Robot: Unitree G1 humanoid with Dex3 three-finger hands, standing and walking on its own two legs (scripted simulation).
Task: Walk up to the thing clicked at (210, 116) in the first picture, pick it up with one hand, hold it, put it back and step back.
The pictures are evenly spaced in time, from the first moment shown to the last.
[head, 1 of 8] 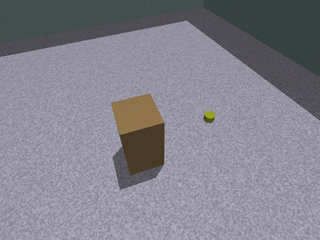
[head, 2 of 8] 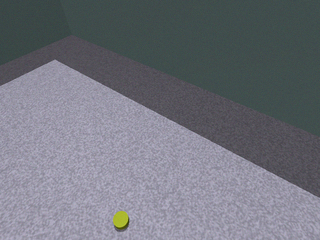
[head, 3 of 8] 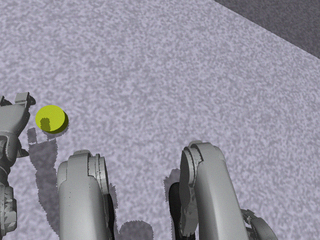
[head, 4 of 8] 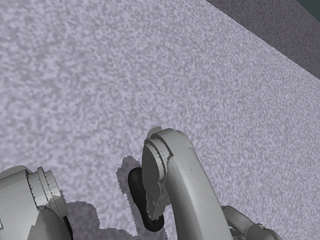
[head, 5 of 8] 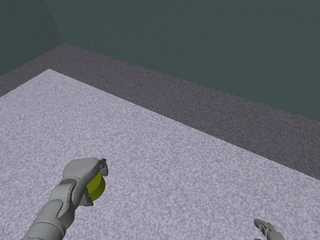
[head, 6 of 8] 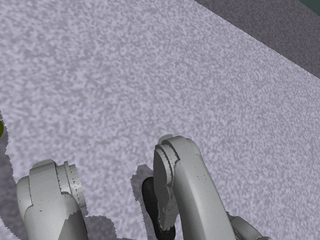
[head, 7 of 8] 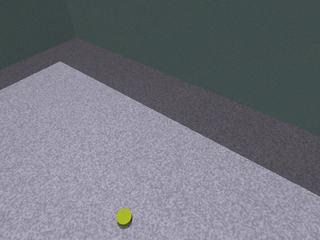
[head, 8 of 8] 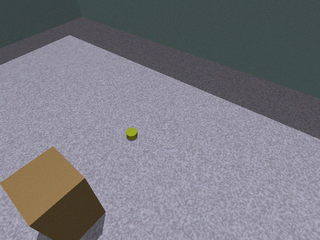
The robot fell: no
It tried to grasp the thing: yes
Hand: left
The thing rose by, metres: 0.70
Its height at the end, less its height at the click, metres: +0.00
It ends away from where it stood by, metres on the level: 0.01
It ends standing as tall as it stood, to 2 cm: yes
